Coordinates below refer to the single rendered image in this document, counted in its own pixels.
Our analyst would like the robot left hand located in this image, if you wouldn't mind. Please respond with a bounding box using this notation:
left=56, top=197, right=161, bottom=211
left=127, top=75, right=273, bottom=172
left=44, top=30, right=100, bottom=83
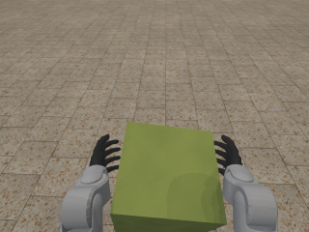
left=89, top=134, right=121, bottom=173

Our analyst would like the carton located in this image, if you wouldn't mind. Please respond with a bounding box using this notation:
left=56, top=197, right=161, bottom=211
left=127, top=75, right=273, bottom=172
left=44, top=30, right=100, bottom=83
left=110, top=121, right=228, bottom=232

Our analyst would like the right robot forearm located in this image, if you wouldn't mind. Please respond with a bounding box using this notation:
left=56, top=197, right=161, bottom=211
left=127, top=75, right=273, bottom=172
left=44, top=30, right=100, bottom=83
left=222, top=164, right=279, bottom=232

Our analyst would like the left robot forearm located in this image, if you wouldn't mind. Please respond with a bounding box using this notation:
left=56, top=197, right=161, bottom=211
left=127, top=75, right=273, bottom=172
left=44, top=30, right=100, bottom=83
left=60, top=164, right=111, bottom=232

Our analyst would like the robot right hand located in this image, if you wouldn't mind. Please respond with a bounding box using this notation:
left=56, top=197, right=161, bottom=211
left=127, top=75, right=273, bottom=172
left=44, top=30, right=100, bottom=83
left=213, top=134, right=242, bottom=176

